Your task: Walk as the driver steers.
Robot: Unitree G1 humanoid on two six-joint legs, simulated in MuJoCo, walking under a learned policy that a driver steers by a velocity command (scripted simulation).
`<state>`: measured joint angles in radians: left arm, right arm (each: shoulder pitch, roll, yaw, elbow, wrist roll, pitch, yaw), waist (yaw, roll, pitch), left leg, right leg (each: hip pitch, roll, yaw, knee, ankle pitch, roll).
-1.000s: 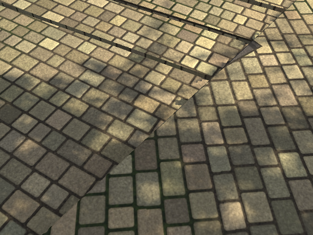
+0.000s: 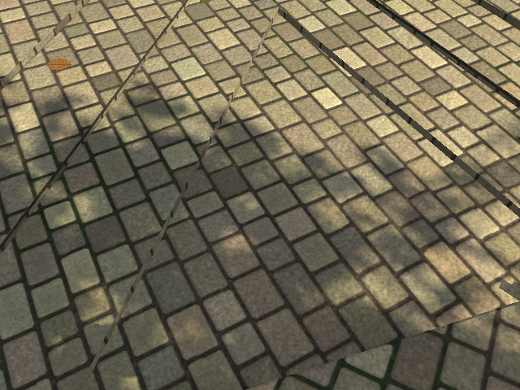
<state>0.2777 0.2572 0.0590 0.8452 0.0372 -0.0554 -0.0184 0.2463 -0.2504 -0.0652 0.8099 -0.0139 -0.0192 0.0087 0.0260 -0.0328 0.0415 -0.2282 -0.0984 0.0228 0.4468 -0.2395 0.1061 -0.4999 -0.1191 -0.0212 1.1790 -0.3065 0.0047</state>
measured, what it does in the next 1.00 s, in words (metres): walks ahead: right foot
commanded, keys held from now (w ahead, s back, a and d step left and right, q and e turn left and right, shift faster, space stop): w+q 0.10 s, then w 0.26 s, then w+e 0.64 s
